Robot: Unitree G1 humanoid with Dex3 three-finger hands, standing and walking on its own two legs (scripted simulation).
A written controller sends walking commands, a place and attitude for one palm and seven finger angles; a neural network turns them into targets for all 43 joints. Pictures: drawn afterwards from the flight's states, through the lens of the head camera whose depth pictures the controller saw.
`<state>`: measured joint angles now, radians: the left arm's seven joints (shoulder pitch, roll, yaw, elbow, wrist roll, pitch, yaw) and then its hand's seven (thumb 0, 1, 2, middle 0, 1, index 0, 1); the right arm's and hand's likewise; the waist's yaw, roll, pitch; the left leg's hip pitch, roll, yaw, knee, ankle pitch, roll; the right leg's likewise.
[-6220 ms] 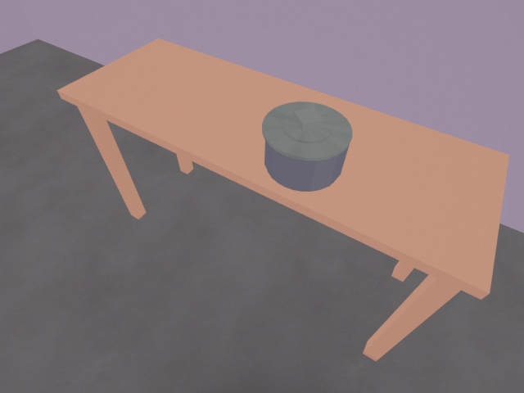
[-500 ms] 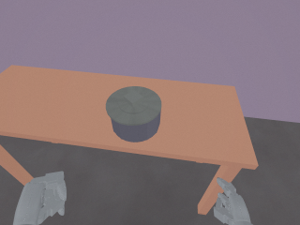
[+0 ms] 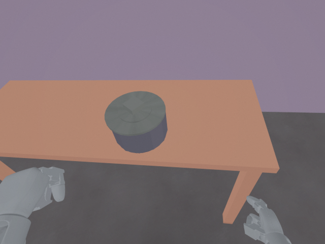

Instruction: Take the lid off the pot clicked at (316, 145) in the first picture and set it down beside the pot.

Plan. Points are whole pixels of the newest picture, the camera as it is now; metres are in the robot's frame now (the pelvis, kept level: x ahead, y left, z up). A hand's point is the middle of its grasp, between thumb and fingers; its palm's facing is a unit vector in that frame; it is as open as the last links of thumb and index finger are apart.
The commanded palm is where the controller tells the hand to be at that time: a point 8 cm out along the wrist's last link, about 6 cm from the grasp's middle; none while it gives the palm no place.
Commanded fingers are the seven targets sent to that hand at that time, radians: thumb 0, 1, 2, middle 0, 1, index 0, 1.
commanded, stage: reach forward and open the fingers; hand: left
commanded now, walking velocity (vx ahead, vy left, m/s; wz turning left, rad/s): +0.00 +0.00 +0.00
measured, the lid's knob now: (133, 105) +0.51 +0.17 +0.04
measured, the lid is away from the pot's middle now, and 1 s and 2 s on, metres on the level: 0.00 0.00 0.00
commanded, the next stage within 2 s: move the open hand above the knob in 0.86 s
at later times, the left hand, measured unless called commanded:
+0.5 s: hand (51, 182) +0.21 +0.27 +0.10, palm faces -0.22 -0.10 -0.97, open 6.9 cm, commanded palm +0.20 +0.28 +0.16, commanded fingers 0.00 -0.20 1.35 -0.86 -0.15 -0.86 -0.15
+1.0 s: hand (48, 166) +0.24 +0.29 +0.11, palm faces -0.17 -0.09 -0.98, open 9.9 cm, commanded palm +0.23 +0.28 +0.18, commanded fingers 0.00 -0.28 1.41 -0.84 -0.08 -0.84 -0.08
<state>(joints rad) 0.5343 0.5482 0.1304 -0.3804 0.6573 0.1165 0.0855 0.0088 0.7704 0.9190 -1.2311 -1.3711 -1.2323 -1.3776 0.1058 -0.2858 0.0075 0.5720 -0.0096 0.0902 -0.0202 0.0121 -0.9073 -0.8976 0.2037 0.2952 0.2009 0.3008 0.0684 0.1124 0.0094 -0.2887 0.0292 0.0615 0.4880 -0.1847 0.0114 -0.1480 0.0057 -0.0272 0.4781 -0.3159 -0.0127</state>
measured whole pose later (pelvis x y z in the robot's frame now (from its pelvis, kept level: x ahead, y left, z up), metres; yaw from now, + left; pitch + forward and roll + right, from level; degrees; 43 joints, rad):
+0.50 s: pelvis -0.02 +0.02 +0.00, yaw +2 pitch -4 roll -1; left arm 0.14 0.63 0.03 -0.19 0.74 -0.03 -0.26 0.00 0.06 1.26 -0.98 -0.49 -0.98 -0.49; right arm 0.08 -0.27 0.02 0.59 0.02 0.11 -0.02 0.01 -0.91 -0.90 0.20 0.29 0.20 0.30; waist 0.06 0.12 0.06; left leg -0.24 0.00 0.03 0.42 -0.12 0.04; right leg -0.07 -0.01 -0.06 0.38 -0.24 0.02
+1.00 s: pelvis -0.05 +0.04 +0.00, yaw +3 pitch -4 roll -2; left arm -0.16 0.60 -0.07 0.02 0.80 0.03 -0.27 0.00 -0.26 1.39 -0.85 -0.08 -0.85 -0.09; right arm 0.07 -0.26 0.03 0.63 0.03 0.13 0.01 0.01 -0.91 -0.90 0.20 0.29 0.20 0.30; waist 0.05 0.12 0.05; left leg -0.26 -0.03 0.03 0.40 -0.07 0.07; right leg -0.12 -0.04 -0.05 0.42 -0.23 0.02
